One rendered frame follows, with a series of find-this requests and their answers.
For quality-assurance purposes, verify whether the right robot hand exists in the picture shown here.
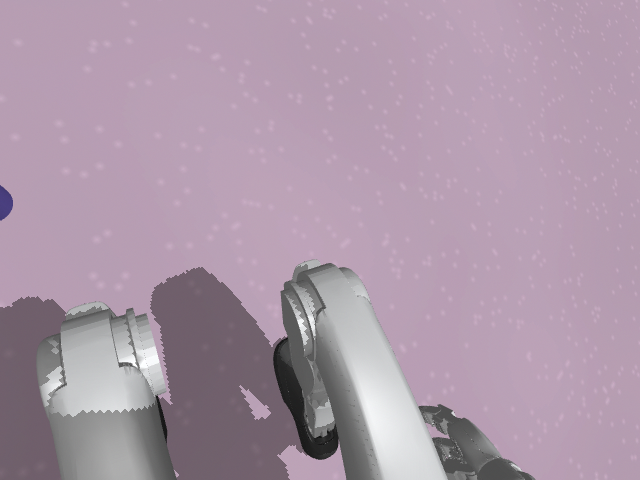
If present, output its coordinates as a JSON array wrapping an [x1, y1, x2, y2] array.
[[418, 404, 503, 480]]

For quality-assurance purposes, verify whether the right robot arm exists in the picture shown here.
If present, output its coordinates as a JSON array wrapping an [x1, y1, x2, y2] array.
[[477, 458, 536, 480]]

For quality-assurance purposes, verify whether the right robot foot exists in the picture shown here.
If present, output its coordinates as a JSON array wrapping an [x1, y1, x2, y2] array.
[[273, 338, 339, 460]]

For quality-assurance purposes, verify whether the tin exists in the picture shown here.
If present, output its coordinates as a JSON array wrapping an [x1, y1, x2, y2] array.
[[0, 185, 13, 221]]

